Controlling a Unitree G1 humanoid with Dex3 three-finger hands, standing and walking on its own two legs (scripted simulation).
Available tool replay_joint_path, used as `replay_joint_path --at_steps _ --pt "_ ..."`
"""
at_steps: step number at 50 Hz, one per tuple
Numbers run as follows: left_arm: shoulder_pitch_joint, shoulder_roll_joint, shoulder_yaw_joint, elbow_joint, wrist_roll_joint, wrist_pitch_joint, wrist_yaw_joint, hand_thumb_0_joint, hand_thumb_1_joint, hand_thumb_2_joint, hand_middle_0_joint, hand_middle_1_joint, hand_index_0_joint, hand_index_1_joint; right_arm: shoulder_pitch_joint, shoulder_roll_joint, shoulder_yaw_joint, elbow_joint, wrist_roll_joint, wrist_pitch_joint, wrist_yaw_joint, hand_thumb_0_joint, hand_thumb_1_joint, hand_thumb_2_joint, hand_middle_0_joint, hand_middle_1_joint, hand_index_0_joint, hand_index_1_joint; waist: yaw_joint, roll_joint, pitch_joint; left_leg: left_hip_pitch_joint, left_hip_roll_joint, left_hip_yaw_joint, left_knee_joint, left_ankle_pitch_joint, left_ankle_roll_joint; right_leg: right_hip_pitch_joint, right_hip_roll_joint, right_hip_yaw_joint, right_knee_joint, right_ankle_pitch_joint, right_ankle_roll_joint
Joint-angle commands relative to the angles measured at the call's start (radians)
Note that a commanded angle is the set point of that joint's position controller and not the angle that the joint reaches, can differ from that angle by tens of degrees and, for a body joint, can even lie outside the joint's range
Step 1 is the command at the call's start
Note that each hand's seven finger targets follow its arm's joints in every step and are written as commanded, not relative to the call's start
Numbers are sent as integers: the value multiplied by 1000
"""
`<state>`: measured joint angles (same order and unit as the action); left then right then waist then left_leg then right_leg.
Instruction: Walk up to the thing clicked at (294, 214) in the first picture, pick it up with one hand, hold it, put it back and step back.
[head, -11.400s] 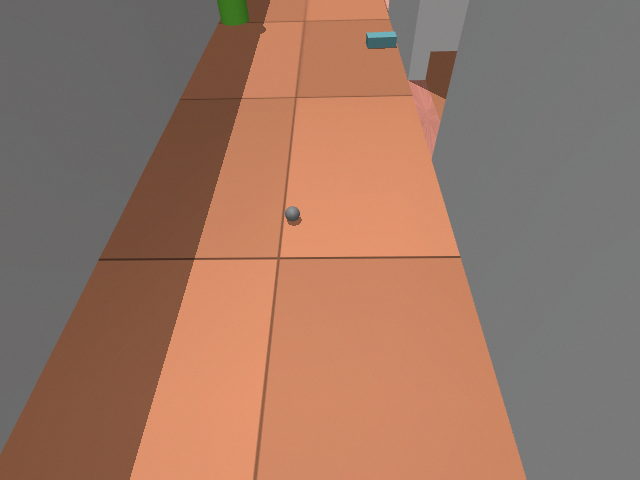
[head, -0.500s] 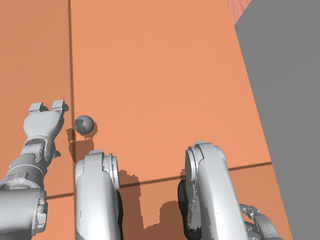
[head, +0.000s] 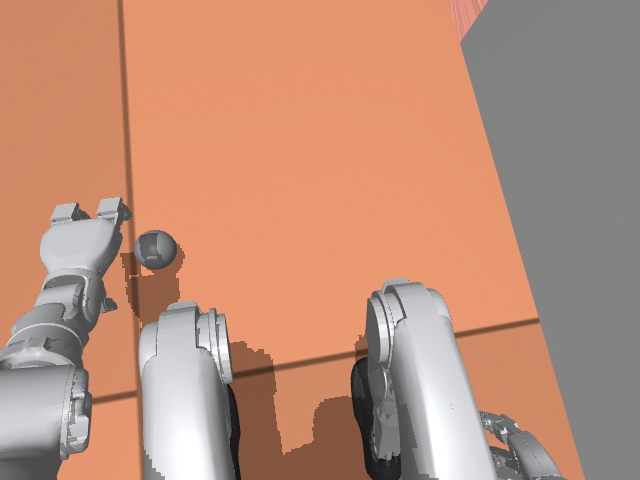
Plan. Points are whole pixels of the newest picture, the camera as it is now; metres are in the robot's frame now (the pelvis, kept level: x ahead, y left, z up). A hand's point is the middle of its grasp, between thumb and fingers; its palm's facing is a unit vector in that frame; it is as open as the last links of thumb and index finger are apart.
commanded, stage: approach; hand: left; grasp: from above
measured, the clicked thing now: (155, 249) +0.44 +0.24 -0.30
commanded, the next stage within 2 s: rest palm in 0.80 s
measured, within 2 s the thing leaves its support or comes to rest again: neither
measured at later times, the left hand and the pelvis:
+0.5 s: hand (154, 212) +0.47 +0.22 -0.19, palm faces -0.40 -0.06 -0.92, open 14.0 cm; pelvis +0.01 +0.00 -0.01, yaw -2 degrees
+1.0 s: hand (132, 246) +0.42 +0.25 -0.19, palm faces -0.42 -0.06 -0.90, open 13.7 cm; pelvis +0.00 +0.00 -0.01, yaw +0 degrees
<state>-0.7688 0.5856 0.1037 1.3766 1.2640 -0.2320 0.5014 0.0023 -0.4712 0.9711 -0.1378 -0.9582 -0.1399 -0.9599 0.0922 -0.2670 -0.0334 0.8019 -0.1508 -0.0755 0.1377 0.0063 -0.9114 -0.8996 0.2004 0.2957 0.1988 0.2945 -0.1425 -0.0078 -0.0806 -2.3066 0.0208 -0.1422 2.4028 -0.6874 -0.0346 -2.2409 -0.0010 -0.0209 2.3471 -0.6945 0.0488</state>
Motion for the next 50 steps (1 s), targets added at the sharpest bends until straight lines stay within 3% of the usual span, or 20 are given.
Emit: replay_joint_path --at_steps 1,6,7,9,11,14,17,19,20,23,26,28,31,33,37,39,41,46,48,50 --pt "-274 212 9 -92 -7 0 43 0 -519 979 -73 -1024 -80 -1015 178 -217 -69 -19 -4 -12 -7 0 -899 -894 200 300 200 300 -22 174 -638 488 -29 123 -239 130 61 284 31 -116 -249 170 -82" --pt "-419 148 -64 -20 -3 2 65 0 -525 982 -69 -1050 -80 -1039 197 -223 -50 11 -20 -30 -1 0 -903 -896 200 300 200 300 -100 165 -583 468 -24 115 -205 118 61 242 32 -121 -244 175 -76" --pt "-484 181 -48 -97 -5 -5 75 0 -539 998 -69 -1046 -75 -1040 207 -231 -49 7 -21 -29 -2 0 -902 -896 200 300 200 300 -97 204 -641 482 -26 115 -211 135 61 271 31 -120 -248 186 -73" --pt "-486 145 -75 -10 3 10 87 0 -538 986 -62 -1061 -73 -1050 209 -228 -39 13 -29 -35 1 0 -905 -898 200 300 200 300 -107 210 -629 493 -22 114 -205 135 56 248 32 -127 -233 186 -79" --pt "-546 142 -77 18 8 24 104 0 -515 975 -66 -1068 -82 -1051 221 -239 -23 15 -44 -42 9 0 -902 -896 200 300 200 300 -146 215 -618 487 -22 107 -197 135 56 253 34 -138 -230 194 -73" --pt "-518 233 -7 11 24 65 138 0 -559 1008 -63 -1037 -64 -1036 215 -252 -25 2 -45 -39 14 0 -905 -898 200 300 200 300 -84 339 -697 563 -22 113 -225 163 40 249 29 -141 -206 211 -85" --pt "-536 177 -42 116 19 114 130 0 -531 981 -62 -1057 -73 -1045 200 -238 -8 -8 -56 -36 35 0 -903 -897 200 300 200 300 -139 262 -615 468 -22 119 -203 134 55 251 42 -141 -218 215 -80" --pt "-494 288 44 44 0 137 127 0 -554 997 -65 -1034 -67 -1031 214 -247 -6 -21 -43 -31 37 0 -904 -898 200 300 200 300 -69 309 -705 491 -24 130 -207 184 58 319 34 -125 -220 256 -80" --pt "-428 285 45 71 -4 156 119 0 -568 1006 -63 -1031 -61 -1032 203 -240 -4 -31 -42 -28 42 0 -906 -898 200 300 200 300 -54 310 -710 491 -23 137 -206 201 59 339 36 -122 -214 274 -78" --pt "-374 249 33 112 -36 187 78 0 -542 989 -65 -1032 -70 -1026 203 -232 -2 -38 -26 -18 55 0 -901 -896 200 300 200 300 -81 197 -658 416 -22 134 -187 214 77 385 45 -120 -225 303 -64" --pt "-307 286 58 52 -74 181 28 0 -548 984 -61 -1036 -67 -1028 206 -222 -6 -37 -10 -6 54 0 -902 -896 200 300 200 300 -34 178 -708 393 -22 137 -192 242 82 465 43 -107 -230 323 -60" --pt "-227 221 31 98 -93 165 -13 0 -546 981 -60 -1050 -69 -1040 207 -213 -11 -37 -7 0 58 0 -903 -897 200 300 200 300 -57 87 -629 321 -23 131 -190 206 89 485 48 -107 -243 300 -52" --pt "-299 218 17 -90 -114 89 -57 0 -532 967 -65 -1059 -79 -1044 227 -228 -33 -36 -5 -5 54 0 -902 -895 200 300 200 300 -53 143 -658 352 -27 125 -199 167 80 461 40 -108 -249 244 -61" --pt "-330 192 -20 -142 -102 36 -63 0 -531 963 -75 -1060 -88 -1045 238 -236 -43 -29 2 -9 51 0 -906 -897 200 300 200 300 -68 152 -656 403 -22 113 -191 160 71 418 43 -118 -249 232 -68" --pt "-303 159 -22 -247 -66 -35 5 0 -531 974 -84 -1034 -92 -1025 236 -235 -65 -29 2 -8 36 0 -905 -896 200 300 200 300 -49 227 -705 492 -25 111 -216 163 49 356 41 -125 -241 215 -82" --pt "-376 117 -64 -220 -37 -36 45 0 -523 978 -100 -1012 -102 -1009 228 -229 -73 -15 -3 -7 29 0 -905 -897 200 300 200 300 -85 225 -669 508 -20 109 -214 153 46 285 41 -129 -235 211 -85" --pt "-451 144 -52 -202 -14 -23 89 0 -509 992 -119 -992 -115 -995 232 -235 -68 -3 -12 -10 20 0 -904 -897 200 300 200 300 -95 230 -660 508 -21 110 -213 155 47 265 36 -125 -241 214 -82" --pt "-543 120 -81 81 23 45 152 0 -475 956 -115 -988 -123 -978 211 -247 -38 29 -46 -34 23 0 -902 -897 200 300 200 300 -155 220 -545 469 -24 102 -216 82 49 192 27 -144 -237 142 -77" --pt "-535 181 -56 164 30 71 156 0 -509 969 -99 -970 -94 -975 197 -255 -25 33 -51 -41 24 0 -902 -901 200 300 200 300 -136 203 -530 445 -27 111 -220 53 53 202 31 -137 -247 121 -78" --pt "-486 169 -59 251 19 92 143 0 -510 969 -93 -989 -90 -990 180 -250 -4 20 -62 -52 34 0 -901 -902 200 300 200 300 -135 212 -500 416 -31 113 -222 34 56 214 34 -137 -243 106 -79"
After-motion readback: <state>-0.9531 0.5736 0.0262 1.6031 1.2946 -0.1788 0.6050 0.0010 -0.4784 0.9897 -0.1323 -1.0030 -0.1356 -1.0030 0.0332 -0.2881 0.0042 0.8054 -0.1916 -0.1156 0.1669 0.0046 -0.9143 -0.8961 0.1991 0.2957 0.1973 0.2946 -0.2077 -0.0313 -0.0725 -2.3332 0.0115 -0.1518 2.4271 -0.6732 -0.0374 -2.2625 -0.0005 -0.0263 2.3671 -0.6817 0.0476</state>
